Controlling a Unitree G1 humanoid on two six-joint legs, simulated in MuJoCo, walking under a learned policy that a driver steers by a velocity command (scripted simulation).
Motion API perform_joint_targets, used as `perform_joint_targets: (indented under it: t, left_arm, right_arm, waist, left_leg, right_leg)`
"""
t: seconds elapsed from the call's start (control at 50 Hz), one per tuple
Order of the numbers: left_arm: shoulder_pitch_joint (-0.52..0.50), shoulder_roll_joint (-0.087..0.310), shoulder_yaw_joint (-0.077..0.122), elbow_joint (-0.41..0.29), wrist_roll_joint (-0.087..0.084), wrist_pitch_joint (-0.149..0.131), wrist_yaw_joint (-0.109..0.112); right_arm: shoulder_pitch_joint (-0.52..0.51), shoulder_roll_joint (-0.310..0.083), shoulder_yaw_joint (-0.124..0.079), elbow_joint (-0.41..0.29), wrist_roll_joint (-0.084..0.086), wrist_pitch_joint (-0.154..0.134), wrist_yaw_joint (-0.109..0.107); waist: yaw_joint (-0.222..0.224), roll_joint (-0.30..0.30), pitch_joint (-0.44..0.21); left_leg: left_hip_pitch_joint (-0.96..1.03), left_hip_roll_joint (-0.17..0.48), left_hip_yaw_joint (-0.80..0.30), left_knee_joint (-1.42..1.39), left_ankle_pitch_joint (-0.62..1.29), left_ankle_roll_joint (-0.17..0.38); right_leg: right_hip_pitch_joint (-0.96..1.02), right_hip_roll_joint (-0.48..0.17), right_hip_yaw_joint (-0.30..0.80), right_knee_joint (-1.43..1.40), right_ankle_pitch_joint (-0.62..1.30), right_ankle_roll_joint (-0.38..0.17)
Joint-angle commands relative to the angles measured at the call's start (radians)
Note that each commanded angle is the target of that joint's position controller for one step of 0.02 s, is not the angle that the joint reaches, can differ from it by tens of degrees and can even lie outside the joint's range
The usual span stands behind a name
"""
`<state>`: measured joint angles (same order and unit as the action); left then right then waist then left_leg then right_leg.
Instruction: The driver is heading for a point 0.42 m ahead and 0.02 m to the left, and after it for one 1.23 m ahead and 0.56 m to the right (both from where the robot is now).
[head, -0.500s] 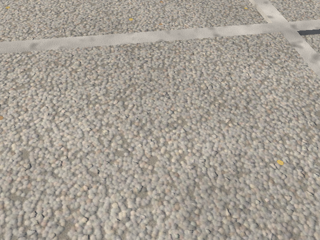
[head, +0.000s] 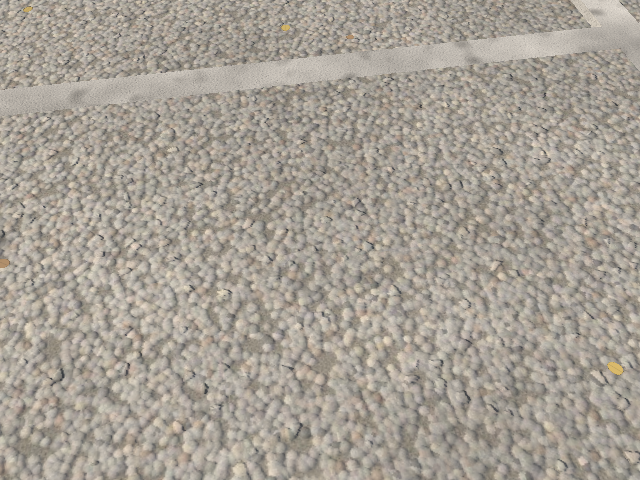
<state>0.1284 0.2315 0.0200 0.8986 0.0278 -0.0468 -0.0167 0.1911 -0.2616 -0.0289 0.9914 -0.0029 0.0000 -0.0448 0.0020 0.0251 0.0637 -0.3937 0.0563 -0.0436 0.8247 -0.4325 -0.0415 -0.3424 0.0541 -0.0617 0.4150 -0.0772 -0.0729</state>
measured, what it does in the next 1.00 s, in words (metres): walks ahead: left foot, then left foot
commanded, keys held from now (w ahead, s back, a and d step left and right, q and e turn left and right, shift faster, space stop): no key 0.26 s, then w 0.38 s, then e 0.36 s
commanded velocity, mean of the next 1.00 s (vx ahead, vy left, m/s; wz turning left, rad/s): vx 0.18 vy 0.00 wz -0.11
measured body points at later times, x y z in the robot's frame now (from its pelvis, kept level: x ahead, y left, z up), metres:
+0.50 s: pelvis +0.12 +0.01 -0.01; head +0.12 +0.00 +0.44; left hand +0.19 +0.28 -0.14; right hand +0.12 -0.26 -0.16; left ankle +0.05 +0.15 -0.73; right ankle +0.11 -0.08 -0.73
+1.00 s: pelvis +0.30 +0.02 -0.01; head +0.35 +0.03 +0.44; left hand +0.34 +0.30 -0.15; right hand +0.47 -0.25 -0.10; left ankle +0.43 +0.11 -0.73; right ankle +0.15 -0.08 -0.65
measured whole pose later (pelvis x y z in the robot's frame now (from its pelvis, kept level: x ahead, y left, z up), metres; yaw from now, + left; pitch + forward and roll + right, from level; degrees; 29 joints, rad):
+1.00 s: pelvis +0.30 +0.02 -0.01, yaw -10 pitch +1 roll +0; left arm 0.31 0.26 0.06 0.96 -0.02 -0.01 0.03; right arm -0.02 -0.24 -0.04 0.84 -0.01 -0.06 -0.02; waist 0.07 -0.01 0.07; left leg -0.45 0.00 0.04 0.51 -0.09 0.05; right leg -0.31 0.05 0.07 1.12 -0.59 0.03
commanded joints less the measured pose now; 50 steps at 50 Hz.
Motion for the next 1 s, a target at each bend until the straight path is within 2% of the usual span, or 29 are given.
perform_joint_targets:
  t: [0.02, 0.08, 0.1, 0.12, 0.14, 0.16, 0.26, 0.32, 0.38, 0.42, 0.44, 0.48, 0.5, 0.52, 0.54, 0.56, 0.58, 0.62, 0.66, 0.74, 0.78, 0.86, 0.88, 0.9, 0.92, 0.94, 0.96, 0.98, 1.0]
  left_arm:
    - [-0.077, 0.150, 0.030, -0.056, -0.015, -0.001, 0.018]
    - [-0.043, 0.104, 0.011, -0.025, -0.020, 0.011, 0.021]
    - [-0.020, 0.105, 0.011, -0.018, -0.014, 0.014, 0.020]
    - [0.015, 0.102, 0.016, -0.018, -0.016, 0.021, 0.027]
    - [0.012, 0.109, 0.016, -0.008, -0.010, 0.024, 0.033]
    - [0.023, 0.107, 0.017, -0.002, -0.013, 0.026, 0.037]
    - [0.042, 0.101, 0.016, 0.037, -0.018, 0.024, 0.036]
    - [0.043, 0.104, 0.022, 0.054, -0.034, 0.026, 0.035]
    - [0.007, 0.078, 0.020, 0.043, -0.040, -0.002, 0.026]
    - [-0.014, 0.068, 0.019, 0.030, -0.046, -0.033, 0.013]
    - [-0.007, 0.072, 0.022, 0.031, -0.049, -0.045, 0.006]
    - [0.112, 0.088, 0.034, 0.080, -0.055, -0.053, 0.000]
    - [0.221, 0.126, 0.050, 0.121, -0.054, -0.051, 0.003]
    - [0.338, 0.236, 0.084, 0.156, -0.058, -0.051, 0.006]
    - [0.424, 0.242, 0.080, 0.171, -0.051, -0.053, -0.001]
    - [0.379, 0.169, 0.054, 0.162, -0.038, -0.059, 0.000]
    - [0.326, 0.139, 0.045, 0.142, -0.033, -0.064, -0.001]
    - [0.281, 0.111, 0.030, 0.126, -0.035, -0.062, -0.006]
    - [0.296, 0.091, 0.017, 0.131, -0.030, -0.047, -0.001]
    - [0.260, 0.151, 0.023, 0.110, -0.023, -0.021, 0.036]
    - [0.288, 0.195, 0.039, 0.114, -0.027, -0.013, 0.041]
    - [0.217, 0.173, 0.054, 0.090, -0.053, -0.008, 0.047]
    - [0.191, 0.160, 0.055, 0.073, -0.052, -0.006, 0.046]
    - [0.182, 0.123, 0.045, 0.036, -0.037, -0.006, 0.042]
    - [0.323, 0.007, 0.019, 0.037, -0.015, -0.003, 0.041]
    - [0.443, 0.047, 0.026, 0.057, -0.042, 0.004, 0.041]
    - [0.385, 0.120, 0.050, 0.051, -0.064, 0.021, 0.045]
    - [0.287, 0.141, 0.061, 0.030, -0.064, 0.042, 0.054]
    - [0.253, 0.142, 0.071, 0.019, -0.059, 0.065, 0.064]
  right_arm:
    - [0.146, -0.059, -0.012, 0.016, -0.008, 0.017, -0.003]
    - [0.107, -0.074, -0.015, 0.006, -0.032, 0.021, 0.003]
    - [0.085, -0.113, -0.020, -0.009, -0.028, 0.018, -0.002]
    - [0.048, -0.162, -0.032, 0.007, -0.012, 0.012, -0.003]
    - [0.020, -0.115, -0.024, 0.005, -0.010, 0.000, 0.000]
    - [0.010, -0.084, -0.015, 0.011, -0.015, -0.011, 0.001]
    - [0.033, -0.085, -0.015, 0.035, 0.000, -0.037, 0.006]
    - [0.076, -0.112, -0.027, 0.054, 0.014, -0.027, 0.003]
    - [0.133, -0.145, -0.042, 0.056, 0.028, -0.045, 0.007]
    - [0.155, -0.168, -0.054, 0.063, 0.034, -0.067, 0.012]
    - [0.140, -0.155, -0.054, 0.058, 0.034, -0.074, 0.014]
    - [0.052, -0.143, -0.054, 0.027, 0.037, -0.074, 0.021]
    - [-0.029, -0.128, -0.049, -0.008, 0.036, -0.075, 0.024]
    - [-0.068, -0.063, -0.033, -0.050, 0.025, -0.090, 0.026]
    - [-0.063, -0.056, -0.030, -0.062, 0.010, -0.108, 0.027]
    - [-0.047, -0.087, -0.041, -0.051, 0.029, -0.118, 0.037]
    - [-0.036, -0.079, -0.039, -0.042, 0.043, -0.122, 0.046]
    - [-0.069, -0.081, -0.047, -0.045, 0.039, -0.122, 0.052]
    - [-0.092, -0.052, -0.046, -0.060, 0.027, -0.114, 0.057]
    - [-0.235, 0.010, -0.018, -0.130, 0.015, -0.107, 0.052]
    - [-0.267, -0.023, -0.023, -0.155, 0.022, -0.098, 0.049]
    - [-0.137, -0.126, -0.056, -0.146, 0.015, -0.086, 0.033]
    - [-0.045, -0.157, -0.071, -0.121, 0.005, -0.088, 0.026]
    - [0.056, -0.209, -0.082, -0.113, -0.019, -0.090, 0.016]
    - [0.065, -0.242, -0.076, -0.124, -0.039, -0.078, 0.012]
    - [0.053, -0.201, -0.061, -0.151, -0.035, -0.067, 0.024]
    - [-0.053, -0.151, -0.052, -0.182, -0.008, -0.062, 0.027]
    - [-0.132, -0.097, -0.038, -0.197, 0.007, -0.056, 0.023]
    - [-0.175, -0.078, -0.029, -0.198, 0.001, -0.051, 0.022]
  waist:
    - [-0.055, -0.125, -0.172]
    - [-0.060, -0.092, -0.077]
    - [-0.033, -0.039, -0.027]
    - [0.019, 0.101, 0.005]
    - [0.013, 0.114, 0.008]
    - [0.022, 0.116, -0.006]
    - [0.004, 0.022, -0.066]
    - [-0.014, 0.032, -0.067]
    - [-0.040, 0.088, 0.035]
    - [-0.038, 0.132, 0.062]
    - [-0.022, 0.125, 0.051]
    - [0.052, 0.098, 0.003]
    - [0.105, 0.036, -0.012]
    - [0.131, -0.213, -0.044]
    - [0.151, -0.318, -0.090]
    - [0.103, -0.195, -0.056]
    - [0.074, -0.137, -0.041]
    - [0.050, -0.071, -0.007]
    - [0.040, -0.097, -0.002]
    - [0.037, -0.102, 0.027]
    - [0.042, -0.142, 0.000]
    - [-0.050, -0.160, -0.081]
    - [-0.095, -0.136, -0.136]
    - [-0.122, -0.051, -0.254]
    - [-0.039, 0.209, -0.394]
    - [-0.020, 0.247, -0.522]
    - [-0.005, 0.146, -0.399]
    - [-0.003, 0.069, -0.250]
    - [0.012, 0.053, -0.180]
  left_leg:
    - [0.251, -0.001, 0.025, -0.181, 0.196, 0.008]
    - [0.313, 0.014, 0.001, -0.344, 0.270, 0.053]
    - [0.248, 0.063, -0.052, -0.423, 0.204, 0.077]
    - [0.092, 0.044, -0.058, -0.453, 0.001, 0.098]
    - [0.024, 0.031, -0.054, -0.493, -0.055, 0.089]
    - [0.010, 0.032, -0.053, -0.508, -0.033, 0.073]
    - [0.148, 0.012, -0.022, -0.433, 0.277, 0.058]
    - [0.158, 0.007, -0.035, -0.438, -0.026, 0.113]
    - [0.193, 0.136, -0.230, -0.533, -0.231, 0.212]
    - [0.264, 0.248, -0.376, -0.559, -0.109, 0.277]
    - [0.279, 0.257, -0.368, -0.538, 0.003, 0.276]
    - [0.179, 0.195, -0.246, -0.474, 0.135, 0.222]
    - [0.052, 0.111, -0.131, -0.361, 0.227, 0.169]
    - [-0.150, -0.057, 0.065, -0.039, 0.256, 0.080]
    - [-0.349, -0.108, 0.036, 0.221, -0.073, 0.047]
    - [-0.440, -0.053, -0.037, 0.365, -0.100, 0.069]
    - [-0.465, -0.016, -0.045, 0.406, -0.022, 0.092]
    - [-0.482, 0.043, -0.007, 0.342, 0.123, 0.110]
    - [-0.405, 0.047, 0.037, 0.253, 0.181, 0.089]
    - [-0.176, -0.050, 0.111, -0.136, 0.340, 0.025]
    - [-0.078, -0.091, 0.113, -0.228, 0.425, 0.018]
    - [0.103, -0.093, 0.027, -0.349, 0.491, 0.069]
    - [0.228, -0.076, 0.025, -0.392, 0.567, 0.096]
    - [0.458, 0.062, -0.079, -0.347, 0.822, 0.149]
    - [0.709, 0.335, -0.323, -0.270, 1.273, 0.283]
    - [0.694, 0.432, -0.499, -0.356, 1.111, 0.386]
    - [0.555, 0.386, -0.442, -0.440, 0.758, 0.372]
    - [0.402, 0.307, -0.310, -0.488, 0.534, 0.312]
    - [0.266, 0.254, -0.224, -0.525, 0.402, 0.273]
  right_leg:
    - [-0.050, -0.246, 0.212, -0.200, -0.185, -0.143]
    - [-0.149, -0.183, 0.191, -0.203, -0.508, -0.032]
    - [-0.128, -0.140, 0.160, -0.159, -0.498, 0.010]
    - [-0.023, -0.078, 0.087, -0.114, -0.387, 0.039]
    - [0.072, -0.073, 0.076, -0.062, -0.301, 0.049]
    - [0.119, -0.072, 0.068, -0.037, -0.237, 0.045]
    - [0.128, -0.084, 0.069, -0.014, -0.056, 0.023]
    - [0.078, -0.037, 0.018, 0.060, -0.340, 0.013]
    - [-0.108, -0.024, 0.000, 0.193, -0.402, 0.002]
    - [-0.193, -0.047, 0.015, 0.254, -0.327, -0.016]
    - [-0.179, -0.059, 0.025, 0.233, -0.319, -0.026]
    - [0.052, -0.054, 0.024, 0.102, -0.248, -0.043]
    - [0.225, -0.086, 0.099, 0.026, -0.224, -0.061]
    - [0.431, -0.236, 0.386, -0.093, -0.203, -0.139]
    - [0.591, -0.400, 0.679, -0.178, -0.075, -0.228]
    - [0.593, -0.424, 0.635, -0.147, -0.001, -0.223]
    - [0.568, -0.392, 0.538, -0.139, 0.051, -0.196]
    - [0.521, -0.336, 0.366, -0.160, 0.207, -0.141]
    - [0.447, -0.286, 0.279, -0.186, 0.344, -0.119]
    - [0.235, -0.187, 0.145, -0.186, 0.555, -0.093]
    - [0.211, -0.190, 0.162, -0.164, 0.563, -0.079]
    - [0.270, -0.207, 0.230, -0.014, 0.579, -0.023]
    - [0.255, -0.169, 0.220, 0.099, 0.562, 0.006]
    - [0.135, -0.106, 0.202, 0.306, 0.317, 0.040]
    - [-0.098, 0.052, 0.143, 0.638, -0.563, 0.085]
    - [-0.136, 0.047, 0.215, 0.857, -0.710, 0.096]
    - [-0.214, -0.016, 0.180, 0.913, -0.612, 0.110]
    - [-0.249, -0.063, 0.131, 0.889, -0.532, 0.125]
    - [-0.223, -0.092, 0.126, 0.861, -0.479, 0.136]
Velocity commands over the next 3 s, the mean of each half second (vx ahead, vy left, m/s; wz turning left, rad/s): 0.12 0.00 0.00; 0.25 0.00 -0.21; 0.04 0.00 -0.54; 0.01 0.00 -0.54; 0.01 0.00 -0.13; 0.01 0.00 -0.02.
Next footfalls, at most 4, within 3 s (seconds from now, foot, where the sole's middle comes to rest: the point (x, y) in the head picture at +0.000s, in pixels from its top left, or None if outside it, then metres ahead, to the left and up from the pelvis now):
0.08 left None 0.09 0.15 -0.77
0.90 left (290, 476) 0.47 0.10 -0.77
1.32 right None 0.33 -0.11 -0.77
1.80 left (312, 475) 0.47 0.06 -0.77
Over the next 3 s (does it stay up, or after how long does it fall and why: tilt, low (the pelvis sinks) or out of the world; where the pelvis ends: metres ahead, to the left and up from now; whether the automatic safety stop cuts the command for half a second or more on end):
stays up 0.36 -0.04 0.00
